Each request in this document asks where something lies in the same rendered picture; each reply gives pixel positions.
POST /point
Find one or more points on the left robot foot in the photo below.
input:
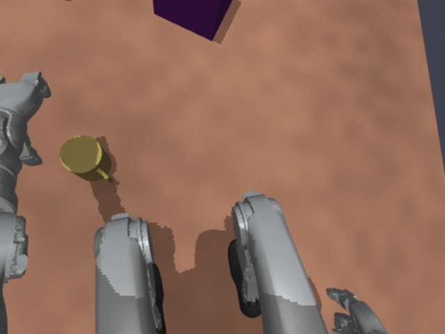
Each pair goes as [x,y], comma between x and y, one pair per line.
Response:
[159,300]

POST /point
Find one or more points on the right robot hand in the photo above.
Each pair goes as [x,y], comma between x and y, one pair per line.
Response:
[362,319]

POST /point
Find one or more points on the left robot arm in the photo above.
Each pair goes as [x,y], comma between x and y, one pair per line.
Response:
[13,240]

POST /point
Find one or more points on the right robot foot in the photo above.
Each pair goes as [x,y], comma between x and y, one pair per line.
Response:
[249,309]

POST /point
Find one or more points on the left robot hand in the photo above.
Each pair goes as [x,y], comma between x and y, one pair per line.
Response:
[25,97]

